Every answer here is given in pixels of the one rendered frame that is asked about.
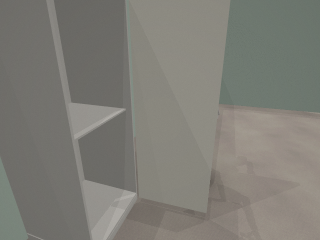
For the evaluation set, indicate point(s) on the fridge door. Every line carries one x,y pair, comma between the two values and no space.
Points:
177,52

